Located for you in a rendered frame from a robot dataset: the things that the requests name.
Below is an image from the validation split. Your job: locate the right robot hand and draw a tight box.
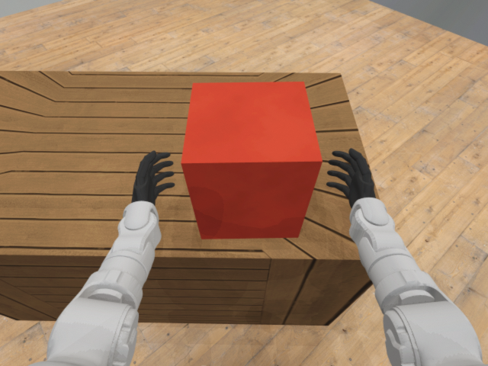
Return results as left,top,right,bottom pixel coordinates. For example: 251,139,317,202
326,148,376,208

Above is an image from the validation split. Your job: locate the robot left upper arm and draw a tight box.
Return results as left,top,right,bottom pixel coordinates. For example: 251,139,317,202
28,297,139,366

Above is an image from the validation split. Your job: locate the robot right upper arm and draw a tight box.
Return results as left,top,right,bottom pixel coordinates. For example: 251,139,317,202
383,301,488,366

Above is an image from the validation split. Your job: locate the carton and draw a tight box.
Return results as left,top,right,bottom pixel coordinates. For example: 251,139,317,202
181,82,323,239

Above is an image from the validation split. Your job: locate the pedestal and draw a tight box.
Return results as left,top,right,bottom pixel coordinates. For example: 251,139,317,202
0,71,380,326

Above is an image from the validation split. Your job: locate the right robot forearm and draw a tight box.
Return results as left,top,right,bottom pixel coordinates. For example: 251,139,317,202
349,197,483,361

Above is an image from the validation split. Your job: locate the left robot hand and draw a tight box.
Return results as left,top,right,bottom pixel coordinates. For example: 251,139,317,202
131,150,175,205

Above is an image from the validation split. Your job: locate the left robot forearm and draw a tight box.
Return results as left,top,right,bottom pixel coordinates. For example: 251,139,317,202
47,201,162,359

